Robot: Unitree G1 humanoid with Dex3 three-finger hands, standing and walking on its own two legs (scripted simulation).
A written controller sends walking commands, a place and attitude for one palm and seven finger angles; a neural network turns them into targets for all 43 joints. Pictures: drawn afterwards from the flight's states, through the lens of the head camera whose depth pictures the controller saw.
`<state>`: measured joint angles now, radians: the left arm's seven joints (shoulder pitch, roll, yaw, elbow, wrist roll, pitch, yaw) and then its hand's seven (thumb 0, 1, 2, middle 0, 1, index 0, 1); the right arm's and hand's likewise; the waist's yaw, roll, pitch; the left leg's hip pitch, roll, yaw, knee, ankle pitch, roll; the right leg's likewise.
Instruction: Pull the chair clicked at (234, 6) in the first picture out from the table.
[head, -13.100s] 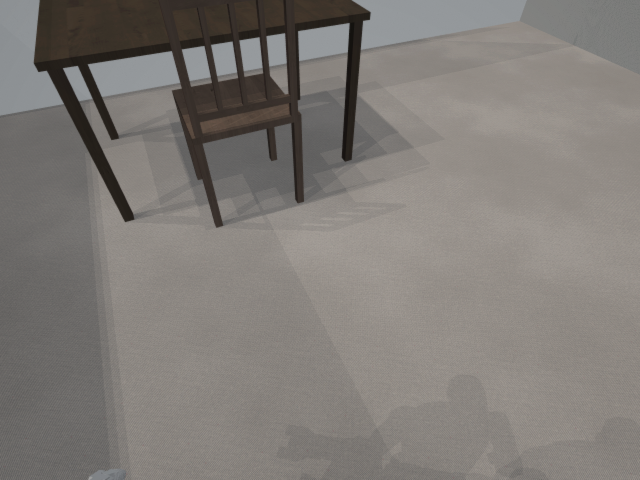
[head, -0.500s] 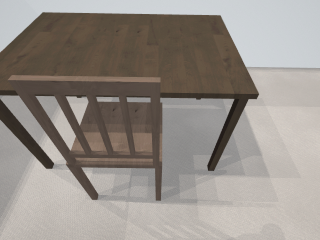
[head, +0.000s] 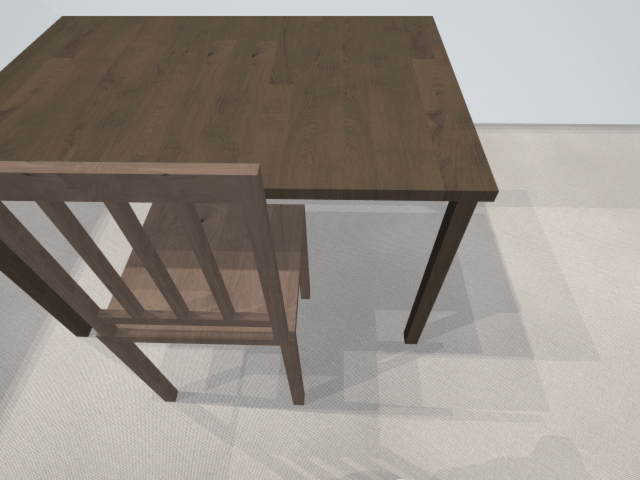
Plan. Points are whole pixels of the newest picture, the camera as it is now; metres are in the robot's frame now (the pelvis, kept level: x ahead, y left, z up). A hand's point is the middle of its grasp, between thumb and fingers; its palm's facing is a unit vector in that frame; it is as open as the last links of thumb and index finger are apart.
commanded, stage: come to a stop and stand still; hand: left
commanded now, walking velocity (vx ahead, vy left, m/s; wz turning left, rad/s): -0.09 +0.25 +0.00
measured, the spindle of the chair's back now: (155, 267) +0.43 +0.30 -0.05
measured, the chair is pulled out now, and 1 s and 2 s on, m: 0.00 0.00 0.00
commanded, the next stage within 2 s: look again from close up in 0.68 s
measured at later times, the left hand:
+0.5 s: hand out of the picture +0.00 +0.22 -0.16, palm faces +0.01 -0.96 -0.28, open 7.4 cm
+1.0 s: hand out of the picture -0.03 +0.16 -0.15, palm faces +0.00 -0.98 -0.21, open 7.4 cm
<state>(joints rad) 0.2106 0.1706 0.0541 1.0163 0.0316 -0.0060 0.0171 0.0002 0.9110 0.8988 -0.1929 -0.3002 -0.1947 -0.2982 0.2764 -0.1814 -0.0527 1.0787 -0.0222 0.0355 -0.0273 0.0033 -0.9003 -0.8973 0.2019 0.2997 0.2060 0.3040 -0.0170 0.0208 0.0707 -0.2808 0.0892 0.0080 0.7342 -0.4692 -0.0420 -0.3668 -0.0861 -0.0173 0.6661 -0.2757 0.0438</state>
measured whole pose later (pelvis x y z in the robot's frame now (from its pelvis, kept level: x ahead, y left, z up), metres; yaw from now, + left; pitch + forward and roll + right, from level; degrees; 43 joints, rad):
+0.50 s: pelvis -0.03 +0.02 +0.00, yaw -1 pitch -3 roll +1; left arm 0.31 0.19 0.00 0.99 0.02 0.04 0.03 0.00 0.90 0.90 -0.20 -0.30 -0.20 -0.30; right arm 0.25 -0.18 -0.02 0.88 -0.02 0.01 0.00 0.00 -0.91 -0.90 0.20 0.30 0.20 0.30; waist 0.01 0.04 0.01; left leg -0.28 -0.03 0.13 0.62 -0.29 0.08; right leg -0.31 -0.05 0.05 0.66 -0.31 0.00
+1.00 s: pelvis -0.02 -0.01 +0.02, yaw -1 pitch -1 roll +1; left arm 0.32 0.12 -0.02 1.08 0.02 0.00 0.03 0.01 0.91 0.90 -0.20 -0.30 -0.20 -0.30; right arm 0.35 -0.17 0.00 1.07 -0.02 -0.01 -0.01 0.00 -0.91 -0.90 0.20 0.30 0.20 0.30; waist -0.01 0.03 0.03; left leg -0.24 -0.01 0.10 0.45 -0.20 0.03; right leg -0.28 -0.01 0.06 0.52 -0.23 0.01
